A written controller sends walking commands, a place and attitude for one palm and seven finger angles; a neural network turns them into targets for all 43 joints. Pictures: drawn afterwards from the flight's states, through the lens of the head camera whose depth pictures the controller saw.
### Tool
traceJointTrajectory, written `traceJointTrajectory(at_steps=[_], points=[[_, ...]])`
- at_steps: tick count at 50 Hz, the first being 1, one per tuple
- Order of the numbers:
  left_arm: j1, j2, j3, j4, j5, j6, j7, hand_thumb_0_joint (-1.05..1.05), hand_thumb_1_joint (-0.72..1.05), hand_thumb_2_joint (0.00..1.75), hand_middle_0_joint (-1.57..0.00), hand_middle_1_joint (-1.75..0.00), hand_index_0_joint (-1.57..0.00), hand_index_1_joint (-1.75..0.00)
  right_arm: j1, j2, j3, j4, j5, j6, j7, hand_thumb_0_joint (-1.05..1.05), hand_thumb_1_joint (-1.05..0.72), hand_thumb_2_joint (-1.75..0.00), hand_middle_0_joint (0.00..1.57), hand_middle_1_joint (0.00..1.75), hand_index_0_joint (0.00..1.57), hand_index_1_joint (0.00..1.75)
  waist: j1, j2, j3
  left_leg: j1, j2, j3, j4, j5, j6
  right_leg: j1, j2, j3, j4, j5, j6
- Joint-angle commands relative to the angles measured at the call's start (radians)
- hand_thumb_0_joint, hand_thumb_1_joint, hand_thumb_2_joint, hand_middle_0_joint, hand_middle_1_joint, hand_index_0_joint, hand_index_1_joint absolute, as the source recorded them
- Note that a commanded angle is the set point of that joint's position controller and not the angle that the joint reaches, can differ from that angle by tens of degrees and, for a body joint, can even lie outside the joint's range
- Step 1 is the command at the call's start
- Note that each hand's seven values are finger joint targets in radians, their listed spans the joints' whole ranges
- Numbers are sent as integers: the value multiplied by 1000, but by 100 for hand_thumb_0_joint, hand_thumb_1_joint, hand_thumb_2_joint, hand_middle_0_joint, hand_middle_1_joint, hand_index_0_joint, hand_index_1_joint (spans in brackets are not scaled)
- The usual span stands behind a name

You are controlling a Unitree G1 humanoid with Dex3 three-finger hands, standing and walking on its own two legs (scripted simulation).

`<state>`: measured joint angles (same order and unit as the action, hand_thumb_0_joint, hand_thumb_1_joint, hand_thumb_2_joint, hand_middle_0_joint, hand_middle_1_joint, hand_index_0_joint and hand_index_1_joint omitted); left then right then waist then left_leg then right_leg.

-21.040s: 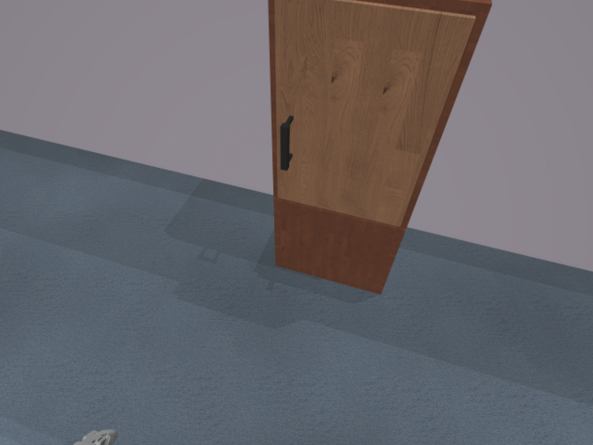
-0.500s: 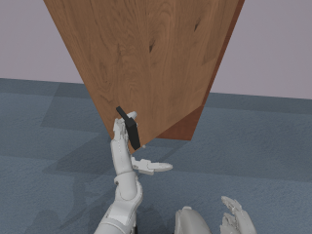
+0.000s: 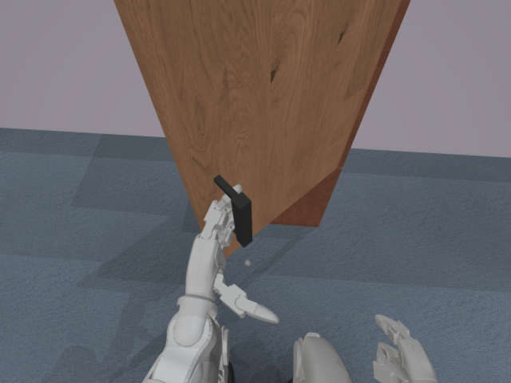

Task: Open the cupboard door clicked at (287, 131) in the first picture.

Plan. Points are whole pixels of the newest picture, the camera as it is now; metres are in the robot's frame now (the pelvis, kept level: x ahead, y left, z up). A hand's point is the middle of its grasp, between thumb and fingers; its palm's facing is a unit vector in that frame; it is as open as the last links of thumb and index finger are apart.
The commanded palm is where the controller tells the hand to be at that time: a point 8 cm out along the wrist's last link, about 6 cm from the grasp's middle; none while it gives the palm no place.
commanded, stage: slide the hand sideways off the handle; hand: left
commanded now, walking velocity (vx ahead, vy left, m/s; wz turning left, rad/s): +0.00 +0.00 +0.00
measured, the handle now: (234, 213) +0.37 +0.05 +0.03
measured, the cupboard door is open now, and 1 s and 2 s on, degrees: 46 46 46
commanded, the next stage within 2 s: draw the hand back to the body in 0.88 s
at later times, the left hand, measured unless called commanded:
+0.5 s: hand (219, 292) +0.25 +0.06 +0.02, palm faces -0.11 -0.99 +0.02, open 16.3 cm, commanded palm +0.23 +0.13 +0.02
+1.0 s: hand (185, 315) +0.22 +0.11 +0.02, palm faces -0.09 -1.00 +0.02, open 16.3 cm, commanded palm +0.20 +0.16 +0.03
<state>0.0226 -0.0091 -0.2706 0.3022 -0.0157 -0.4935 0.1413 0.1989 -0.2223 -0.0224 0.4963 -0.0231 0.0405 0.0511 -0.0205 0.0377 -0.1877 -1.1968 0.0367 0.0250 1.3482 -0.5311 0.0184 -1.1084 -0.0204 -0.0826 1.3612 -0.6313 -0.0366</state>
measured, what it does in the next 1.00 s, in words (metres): stands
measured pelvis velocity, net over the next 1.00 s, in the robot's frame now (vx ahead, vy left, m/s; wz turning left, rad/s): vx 0.00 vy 0.00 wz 0.00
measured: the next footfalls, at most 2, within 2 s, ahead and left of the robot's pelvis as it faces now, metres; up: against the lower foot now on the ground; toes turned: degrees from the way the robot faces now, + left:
none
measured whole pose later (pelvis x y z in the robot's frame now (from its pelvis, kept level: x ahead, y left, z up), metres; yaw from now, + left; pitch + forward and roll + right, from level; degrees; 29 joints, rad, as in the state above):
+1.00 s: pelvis +0.00 +0.00 -0.02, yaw +0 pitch +22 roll -3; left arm 0.44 0.14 -0.13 -0.09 -0.10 -0.48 -0.08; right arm 0.18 -0.20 -0.01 0.43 -0.01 -0.02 0.00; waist 0.01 0.04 -0.21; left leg -1.27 0.05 -0.02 1.46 -0.58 0.01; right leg -1.16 -0.01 -0.12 1.44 -0.68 -0.04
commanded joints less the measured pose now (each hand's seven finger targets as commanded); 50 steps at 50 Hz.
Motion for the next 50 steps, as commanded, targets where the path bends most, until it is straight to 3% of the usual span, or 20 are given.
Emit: traceJointTrajectory(at_steps=[1, 2, 3, 6, 7, 10, 16, 22, 24, 28, 31, 34, 36, 42, 47, 49, 50], points=[[-92, -28, -18, -240, 77, -92, 49, 0, -50, 30, -15, -30, -15, -30, -29, -99, -30, -156, -4, -31, 6, 0, -90, -90, 20, 30, 20, 30, -27, -93, -324, 303, -42, -70, -140, 182, 3, 80, 23, 48, -199, 254, -5], [-84, -21, -16, -232, 84, -92, 51, 0, -50, 30, -15, -30, -15, -30, -35, -100, -29, -158, -4, -29, 5, 0, -90, -90, 20, 30, 20, 30, -30, -100, -307, 285, -43, -67, -139, 152, 4, 77, 23, 54, -207, 229, -4], [-63, 0, 2, -241, 94, -92, 53, 0, -50, 30, -15, -30, -15, -30, -34, -102, -30, -163, -4, -27, 4, 0, -90, -90, 20, 30, 20, 30, -14, -81, -313, 290, -42, -73, -146, 156, 2, 73, 25, 49, -196, 223, -10], [-47, 1, 2, -259, 79, -79, 43, 0, -50, 30, -15, -30, -15, -30, -50, -98, -23, -180, -1, -16, 1, 0, -90, -90, 20, 30, 20, 30, -7, -69, -303, 289, -46, -64, -157, 109, 0, 81, 24, 56, -216, 183, -9], [-47, 8, 10, -262, 68, -74, 39, 0, -50, 30, -15, -30, -15, -30, -48, -98, -21, -181, 1, -13, -2, 0, -90, -90, 20, 30, 20, 30, -10, -85, -294, 282, -46, -65, -161, 97, 1, 88, 25, 56, -223, 173, -8], [-47, 3, 0, -327, 46, -77, 19, 0, -50, 30, -15, -30, -15, -30, -52, -98, -19, -186, 4, -17, -10, 0, -90, -90, 20, 30, 20, 30, -11, -44, -324, 320, -43, -75, -163, 109, 0, 73, 27, 50, -214, 181, -8], [45, 15, -4, -346, 16, -74, -36, 0, -50, 30, -15, -30, -15, -30, -46, -100, -16, -190, 7, -32, -19, 0, -90, -90, 20, 30, 20, 30, -23, -75, -299, 296, -42, -79, -152, 110, 4, 81, 30, 50, -221, 185, -3], [105, 76, 54, -389, -3, -67, -74, 0, -50, 30, -15, -30, -15, -30, -51, -95, -16, -203, 7, -39, -28, 0, -90, -90, 20, 30, 20, 30, -11, -75, -275, 253, -44, -67, -130, 102, 5, 95, 30, 61, -221, 177, -3], [164, 104, 91, -402, -11, -70, -83, 0, -50, 30, -15, -30, -15, -30, -53, -93, -15, -208, 6, -43, -31, 0, -90, -90, 20, 30, 20, 30, 9, -54, -284, 247, -45, -64, -128, 123, 3, 108, 33, 62, -209, 195, -6], [240, 129, 123, -457, -40, -83, -114, 0, -50, 30, -15, -30, -15, -30, -50, -90, -19, -211, 9, -56, -36, 0, -90, -90, 20, 30, 20, 30, 10, -52, -305, 235, -43, -58, -105, 159, 6, 134, 37, 73, -204, 241, -5], [274, 125, 106, -488, -55, -88, -150, 0, -50, 30, -15, -30, -15, -30, -46, -93, -18, -213, 10, -63, -41, 0, -90, -90, 20, 30, 20, 30, -8, -49, -276, 225, -41, -59, -96, 152, 7, 116, 36, 71, -203, 245, -1], [316, 151, 128, -530, -71, -87, -180, 0, -50, 30, -15, -30, -15, -30, -46, -95, -22, -214, 10, -76, -46, 0, -90, -90, 20, 30, 20, 30, 0, -23, -298, 228, -39, -62, -87, 175, 7, 113, 38, 68, -185, 263, -3], [332, 157, 136, -540, -81, -84, -196, 0, -50, 30, -15, -30, -15, -30, -45, -98, -25, -213, 13, -83, -51, 0, -90, -90, 20, 30, 20, 30, -7, -32, -288, 222, -37, -66, -79, 169, 7, 99, 40, 66, -181, 259, -1], [417, 184, 180, -595, -101, -71, -217, 0, -50, 30, -15, -30, -15, -30, -48, -97, -33, -219, 14, -97, -58, 0, -90, -90, 20, 30, 20, 30, 9, -27, -313, 226, -37, -71, -79, 188, 7, 101, 44, 53, -159, 270, -1], [394, 162, 144, -597, -96, -58, -222, 0, -50, 30, -15, -30, -15, -30, -41, -101, -30, -220, 13, -111, -64, 0, -90, -90, 20, 30, 20, 30, -17, -47, -278, 197, -36, -75, -63, 142, 10, 60, 43, 53, -167, 215, 3], [371, 189, 161, -614, -88, -56, -219, 0, -50, 30, -15, -30, -15, -30, -45, -103, -30, -220, 11, -115, -67, 0, -90, -90, 20, 30, 20, 30, -7, -21, -292, 202, -35, -77, -60, 140, 9, 48, 44, 53, -156, 201, -1], [388, 206, 177, -670, -94, -54, -216, 0, -50, 30, -15, -30, -15, -30, -37, -102, -29, -230, 13, -115, -66, 0, -90, -90, 20, 30, 20, 30, 11, 2, -320, 234, -34, -80, -83, 157, 8, 75, 44, 49, -162, 210, -4]])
